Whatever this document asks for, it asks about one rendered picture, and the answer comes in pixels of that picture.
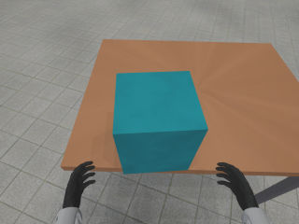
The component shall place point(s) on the robot right forearm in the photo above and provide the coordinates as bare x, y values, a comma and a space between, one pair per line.
255, 215

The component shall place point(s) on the table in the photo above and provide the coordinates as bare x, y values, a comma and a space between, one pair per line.
248, 95

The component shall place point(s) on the robot left forearm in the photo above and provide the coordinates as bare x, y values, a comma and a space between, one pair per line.
69, 215

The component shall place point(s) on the robot right hand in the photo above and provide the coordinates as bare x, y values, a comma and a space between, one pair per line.
238, 185

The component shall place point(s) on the robot left hand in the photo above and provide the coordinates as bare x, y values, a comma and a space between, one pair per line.
75, 185

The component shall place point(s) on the carton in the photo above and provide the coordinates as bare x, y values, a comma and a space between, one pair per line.
158, 122

